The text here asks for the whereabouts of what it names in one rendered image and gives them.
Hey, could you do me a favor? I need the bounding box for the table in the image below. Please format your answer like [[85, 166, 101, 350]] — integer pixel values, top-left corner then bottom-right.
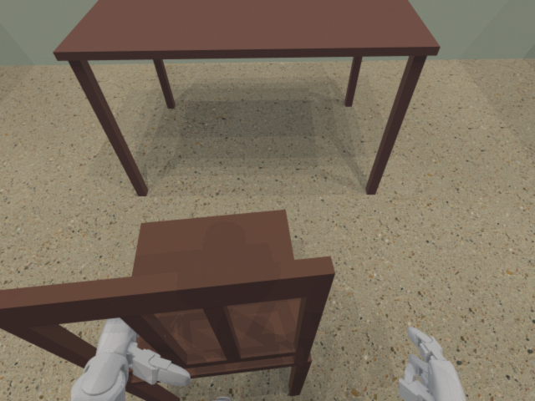
[[53, 0, 441, 196]]

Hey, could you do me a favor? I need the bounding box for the chair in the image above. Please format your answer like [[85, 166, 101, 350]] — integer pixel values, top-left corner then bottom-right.
[[0, 210, 335, 401]]

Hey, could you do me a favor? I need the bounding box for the left robot forearm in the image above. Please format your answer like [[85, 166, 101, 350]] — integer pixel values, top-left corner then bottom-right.
[[71, 353, 129, 401]]

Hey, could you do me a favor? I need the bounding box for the robot right hand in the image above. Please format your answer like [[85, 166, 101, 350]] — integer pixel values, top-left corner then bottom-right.
[[399, 327, 466, 401]]

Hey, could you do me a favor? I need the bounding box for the robot left hand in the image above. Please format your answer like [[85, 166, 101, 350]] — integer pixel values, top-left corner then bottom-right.
[[95, 317, 191, 387]]

